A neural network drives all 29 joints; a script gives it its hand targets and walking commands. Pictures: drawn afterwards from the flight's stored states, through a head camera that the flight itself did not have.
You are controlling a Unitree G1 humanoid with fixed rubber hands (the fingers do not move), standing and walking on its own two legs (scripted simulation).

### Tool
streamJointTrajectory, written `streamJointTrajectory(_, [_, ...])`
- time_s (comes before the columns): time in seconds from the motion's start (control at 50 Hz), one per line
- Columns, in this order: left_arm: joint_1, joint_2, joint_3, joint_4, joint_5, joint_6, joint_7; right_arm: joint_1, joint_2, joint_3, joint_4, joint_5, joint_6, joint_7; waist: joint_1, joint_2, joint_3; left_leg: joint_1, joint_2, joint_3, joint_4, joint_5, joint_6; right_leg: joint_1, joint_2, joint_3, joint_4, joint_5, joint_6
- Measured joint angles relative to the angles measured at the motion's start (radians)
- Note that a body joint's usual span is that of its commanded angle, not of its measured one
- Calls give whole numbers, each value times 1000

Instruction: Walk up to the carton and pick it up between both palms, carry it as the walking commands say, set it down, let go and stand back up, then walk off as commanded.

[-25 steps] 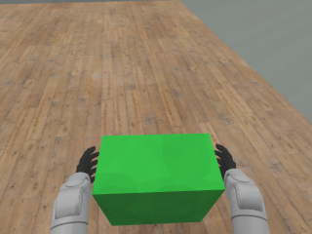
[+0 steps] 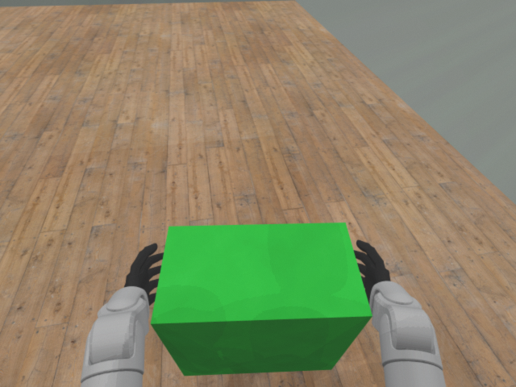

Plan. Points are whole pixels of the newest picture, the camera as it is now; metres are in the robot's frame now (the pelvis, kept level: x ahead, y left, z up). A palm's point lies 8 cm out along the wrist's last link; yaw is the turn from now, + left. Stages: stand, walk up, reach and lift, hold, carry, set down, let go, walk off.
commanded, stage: hold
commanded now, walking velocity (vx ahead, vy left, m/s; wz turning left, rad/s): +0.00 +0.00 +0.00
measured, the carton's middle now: (258, 305) +0.27 +0.00 -0.03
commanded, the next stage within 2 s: carry in 1.26 s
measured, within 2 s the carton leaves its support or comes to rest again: neither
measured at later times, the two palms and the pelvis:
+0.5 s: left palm (137, 292) +0.26 +0.18 +0.04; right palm (375, 286) +0.27 -0.19 +0.03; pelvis +0.00 +0.00 +0.00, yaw +0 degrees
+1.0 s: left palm (136, 292) +0.26 +0.18 +0.04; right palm (375, 287) +0.27 -0.18 +0.03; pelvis +0.00 +0.00 +0.00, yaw +0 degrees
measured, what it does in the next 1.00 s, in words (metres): stands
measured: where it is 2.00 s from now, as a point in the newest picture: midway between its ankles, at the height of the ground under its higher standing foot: outside the picture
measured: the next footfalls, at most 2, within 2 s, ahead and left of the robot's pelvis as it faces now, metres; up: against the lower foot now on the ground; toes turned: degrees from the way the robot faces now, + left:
right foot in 1.76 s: +0.24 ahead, -0.09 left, +0.00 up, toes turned -9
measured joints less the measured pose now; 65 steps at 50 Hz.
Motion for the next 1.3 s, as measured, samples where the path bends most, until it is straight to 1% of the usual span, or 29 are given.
streamJointTrajectory(0.34, [-38, 1, 17, 40, 10, 3, -4, -33, 4, -15, 36, -10, 2, -2, 2, 0, -4, -8, -1, -1, 18, -3, 0, -5, 0, -5, 14, -2, 0])
streamJointTrajectory(1.24, [-36, 2, 20, 45, 12, 5, -10, -22, 8, -12, 30, -10, 6, -9, 1, 1, -4, 0, 0, 0, 30, -14, 1, 6, 2, -11, 20, -10, -2])
streamJointTrajectory(1.3, [-30, -2, 20, 31, 13, 17, -11, -18, 11, -14, 13, -10, 24, -8, -3, 0, -57, -85, 0, 6, 105, -50, 0, -72, 4, -21, 86, -42, -3])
